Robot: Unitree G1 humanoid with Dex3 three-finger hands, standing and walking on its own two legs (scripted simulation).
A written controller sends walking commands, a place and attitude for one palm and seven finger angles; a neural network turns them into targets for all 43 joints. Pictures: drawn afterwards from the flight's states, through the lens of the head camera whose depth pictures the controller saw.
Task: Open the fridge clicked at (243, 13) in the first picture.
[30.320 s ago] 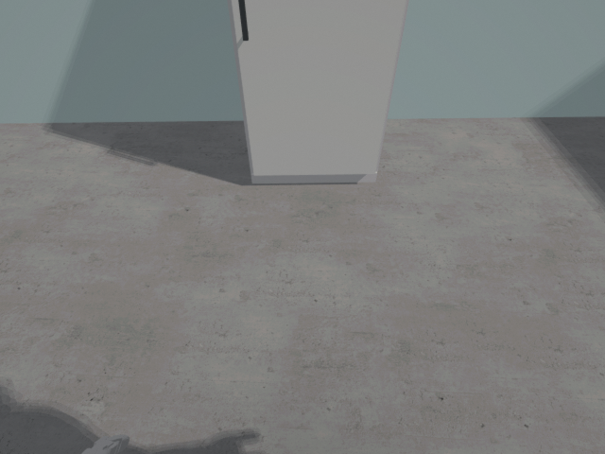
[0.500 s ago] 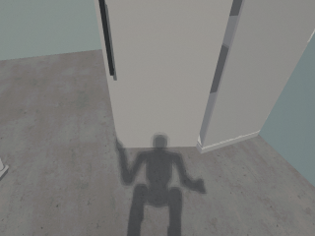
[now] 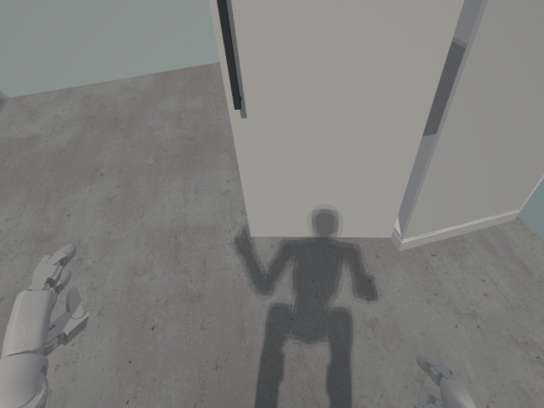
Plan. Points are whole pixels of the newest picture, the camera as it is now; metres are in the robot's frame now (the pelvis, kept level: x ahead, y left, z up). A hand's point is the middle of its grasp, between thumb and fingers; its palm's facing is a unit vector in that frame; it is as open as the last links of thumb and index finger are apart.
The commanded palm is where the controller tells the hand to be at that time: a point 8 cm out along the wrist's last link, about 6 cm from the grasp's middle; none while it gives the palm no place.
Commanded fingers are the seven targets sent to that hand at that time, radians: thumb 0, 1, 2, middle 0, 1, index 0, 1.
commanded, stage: let the arm hang, fingers relaxed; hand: left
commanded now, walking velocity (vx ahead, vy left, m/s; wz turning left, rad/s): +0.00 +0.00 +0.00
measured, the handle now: (229, 41) +0.91 +0.19 +0.18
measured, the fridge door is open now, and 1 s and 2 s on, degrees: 72 72 72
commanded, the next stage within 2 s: look to check the result in 1.00 s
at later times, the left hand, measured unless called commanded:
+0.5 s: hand out of the picture +0.03 +0.24 -0.15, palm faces -0.05 -0.96 -0.28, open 7.3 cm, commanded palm none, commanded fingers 0.00 0.90 0.90 -0.20 -0.30 -0.20 -0.30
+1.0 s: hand out of the picture +0.07 +0.24 -0.14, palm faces -0.06 -0.96 -0.26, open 7.4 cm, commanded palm none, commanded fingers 0.00 0.90 0.90 -0.20 -0.30 -0.20 -0.30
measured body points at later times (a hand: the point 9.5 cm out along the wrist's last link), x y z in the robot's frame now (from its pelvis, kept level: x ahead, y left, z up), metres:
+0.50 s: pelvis +0.00 +0.02 +0.02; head +0.03 +0.02 +0.47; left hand +0.03 +0.29 -0.12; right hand +0.03 -0.24 -0.13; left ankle +0.03 +0.11 -0.72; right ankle -0.02 -0.11 -0.72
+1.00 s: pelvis +0.01 +0.03 +0.03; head +0.02 +0.03 +0.48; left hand +0.07 +0.29 -0.12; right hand +0.05 -0.24 -0.12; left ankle +0.03 +0.11 -0.72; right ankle -0.02 -0.11 -0.72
